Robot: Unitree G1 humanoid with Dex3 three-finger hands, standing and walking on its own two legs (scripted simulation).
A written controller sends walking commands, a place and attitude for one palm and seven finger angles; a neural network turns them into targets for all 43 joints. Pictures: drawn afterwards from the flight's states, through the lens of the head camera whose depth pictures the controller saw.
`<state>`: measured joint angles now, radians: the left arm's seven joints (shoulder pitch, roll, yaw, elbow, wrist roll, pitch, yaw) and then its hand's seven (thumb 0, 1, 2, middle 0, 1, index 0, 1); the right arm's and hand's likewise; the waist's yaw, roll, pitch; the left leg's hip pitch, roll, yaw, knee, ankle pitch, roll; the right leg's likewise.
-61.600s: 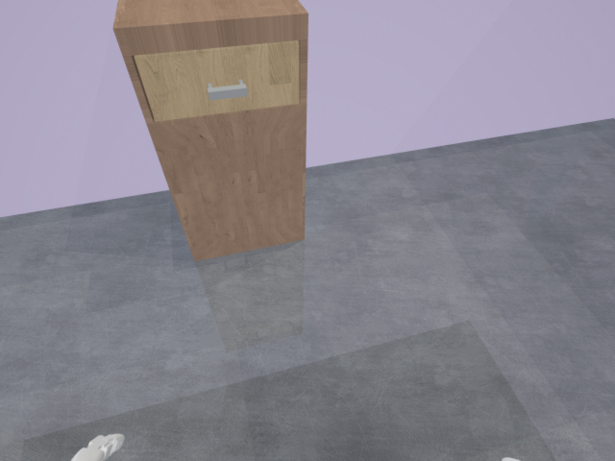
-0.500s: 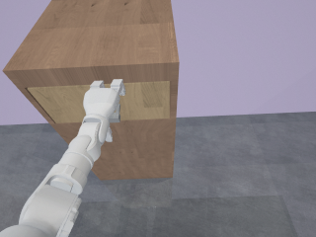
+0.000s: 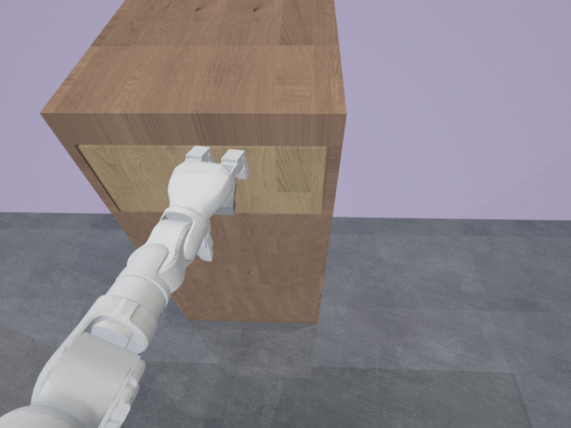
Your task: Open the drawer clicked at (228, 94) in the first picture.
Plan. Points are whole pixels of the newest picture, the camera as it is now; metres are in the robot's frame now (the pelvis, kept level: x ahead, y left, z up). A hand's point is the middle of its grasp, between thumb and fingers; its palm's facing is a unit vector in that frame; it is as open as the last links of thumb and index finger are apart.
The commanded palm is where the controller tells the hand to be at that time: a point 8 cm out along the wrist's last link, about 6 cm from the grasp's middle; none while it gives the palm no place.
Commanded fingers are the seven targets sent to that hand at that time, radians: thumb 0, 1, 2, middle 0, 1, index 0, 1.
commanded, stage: move the hooked fingers above the handle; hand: left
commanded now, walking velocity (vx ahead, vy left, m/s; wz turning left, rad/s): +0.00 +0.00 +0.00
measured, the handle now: (208, 196) +0.50 +0.15 -0.01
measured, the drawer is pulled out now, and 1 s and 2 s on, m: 0.00 0.00 0.00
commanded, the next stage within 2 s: none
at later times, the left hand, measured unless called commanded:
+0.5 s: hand (179, 224) +0.41 +0.18 +0.03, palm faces -0.12 -0.02 -0.99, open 13.8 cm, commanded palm +0.41 +0.17 +0.10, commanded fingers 0.00 -0.50 0.30 -0.30 -1.20 -0.30 -1.20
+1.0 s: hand (199, 217) +0.43 +0.15 +0.03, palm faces -0.15 -0.08 -0.99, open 13.7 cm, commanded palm +0.41 +0.16 +0.10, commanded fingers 0.00 -0.50 0.30 -0.30 -1.20 -0.30 -1.20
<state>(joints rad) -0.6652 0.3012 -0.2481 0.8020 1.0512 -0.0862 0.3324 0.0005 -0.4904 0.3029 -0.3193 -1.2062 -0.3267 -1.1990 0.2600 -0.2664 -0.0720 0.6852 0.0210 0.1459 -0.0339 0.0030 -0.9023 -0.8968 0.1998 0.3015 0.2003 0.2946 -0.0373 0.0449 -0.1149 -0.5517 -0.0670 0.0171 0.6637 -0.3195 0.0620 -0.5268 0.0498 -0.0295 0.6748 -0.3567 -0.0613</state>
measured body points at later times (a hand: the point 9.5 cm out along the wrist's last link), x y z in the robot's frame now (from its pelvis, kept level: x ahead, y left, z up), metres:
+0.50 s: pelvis +0.00 +0.00 +0.00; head +0.04 -0.02 +0.45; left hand +0.41 +0.18 +0.08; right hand +0.07 -0.28 -0.12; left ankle +0.00 +0.08 -0.72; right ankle -0.02 -0.08 -0.72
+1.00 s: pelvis +0.00 +0.00 +0.00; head +0.04 -0.01 +0.45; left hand +0.43 +0.15 +0.08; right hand +0.07 -0.25 -0.13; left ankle +0.00 +0.08 -0.72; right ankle -0.02 -0.08 -0.72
